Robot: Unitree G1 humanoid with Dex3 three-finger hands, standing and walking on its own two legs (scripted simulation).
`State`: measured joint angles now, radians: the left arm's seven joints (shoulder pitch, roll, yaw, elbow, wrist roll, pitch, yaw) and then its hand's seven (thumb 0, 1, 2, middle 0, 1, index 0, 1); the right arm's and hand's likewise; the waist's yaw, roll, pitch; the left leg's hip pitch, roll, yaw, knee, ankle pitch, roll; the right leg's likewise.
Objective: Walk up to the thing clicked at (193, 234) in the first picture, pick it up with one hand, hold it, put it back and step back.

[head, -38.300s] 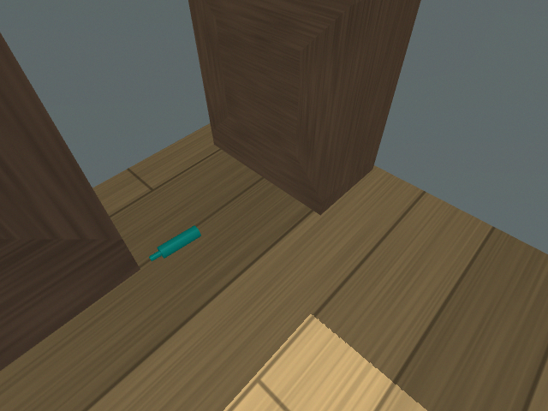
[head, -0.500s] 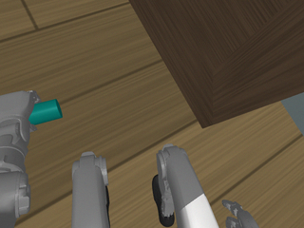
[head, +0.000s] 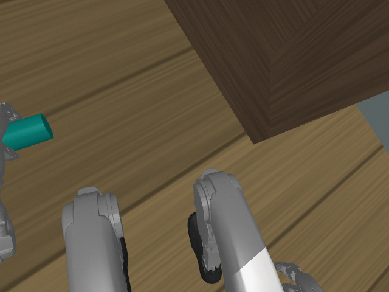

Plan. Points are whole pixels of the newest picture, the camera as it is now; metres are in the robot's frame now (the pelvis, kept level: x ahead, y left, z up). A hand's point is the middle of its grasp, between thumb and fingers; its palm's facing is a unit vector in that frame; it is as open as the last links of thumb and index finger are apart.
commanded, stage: crouch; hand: left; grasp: from above
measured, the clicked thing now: out of the picture +0.43 +0.37 -0.21
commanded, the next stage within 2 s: lower in 0.18 s
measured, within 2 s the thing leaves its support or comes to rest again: neither
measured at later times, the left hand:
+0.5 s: hand (6, 139) +0.44 +0.34 -0.23, palm faces -0.45 -0.17 -0.88, open 8.7 cm
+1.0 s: hand (20, 142) +0.45 +0.33 -0.28, palm faces -0.43 -0.19 -0.88, open 8.7 cm
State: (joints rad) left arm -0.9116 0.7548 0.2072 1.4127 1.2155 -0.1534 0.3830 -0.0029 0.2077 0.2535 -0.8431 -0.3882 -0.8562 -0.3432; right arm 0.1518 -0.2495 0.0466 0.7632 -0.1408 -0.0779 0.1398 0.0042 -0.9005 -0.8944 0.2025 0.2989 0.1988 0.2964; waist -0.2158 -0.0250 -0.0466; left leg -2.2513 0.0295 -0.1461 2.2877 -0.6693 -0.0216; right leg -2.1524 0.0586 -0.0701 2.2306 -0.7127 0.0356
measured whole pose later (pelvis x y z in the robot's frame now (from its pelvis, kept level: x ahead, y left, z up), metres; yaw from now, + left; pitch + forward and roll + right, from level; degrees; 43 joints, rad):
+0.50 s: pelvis +0.00 +0.00 -0.04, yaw -2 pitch +34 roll -9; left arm -0.98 0.85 0.21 1.52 1.22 -0.17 0.40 0.00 0.20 0.25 -0.86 -0.36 -0.87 -0.32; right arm 0.11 -0.27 0.11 0.75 -0.16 -0.08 0.15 0.00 -0.90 -0.89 0.20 0.30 0.20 0.30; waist -0.24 -0.05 0.01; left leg -2.34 0.03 -0.19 2.42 -0.69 -0.03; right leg -2.23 0.07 -0.10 2.34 -0.72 0.04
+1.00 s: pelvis +0.00 +0.00 -0.06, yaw -5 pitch +31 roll -11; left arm -0.99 0.92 0.24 1.60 1.22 -0.18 0.50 0.00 0.21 0.25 -0.86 -0.35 -0.87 -0.31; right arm 0.07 -0.28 0.18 0.74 -0.20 -0.12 0.18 0.00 -0.89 -0.89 0.20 0.30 0.20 0.30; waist -0.27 -0.09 0.08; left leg -2.38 0.03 -0.23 2.51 -0.70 -0.02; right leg -2.26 0.09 -0.13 2.40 -0.72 0.06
